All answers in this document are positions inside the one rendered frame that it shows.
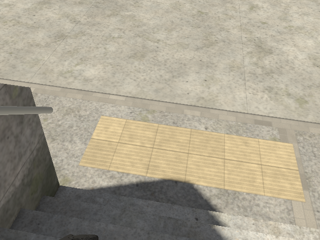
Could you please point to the stairs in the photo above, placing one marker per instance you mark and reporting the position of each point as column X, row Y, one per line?
column 114, row 217

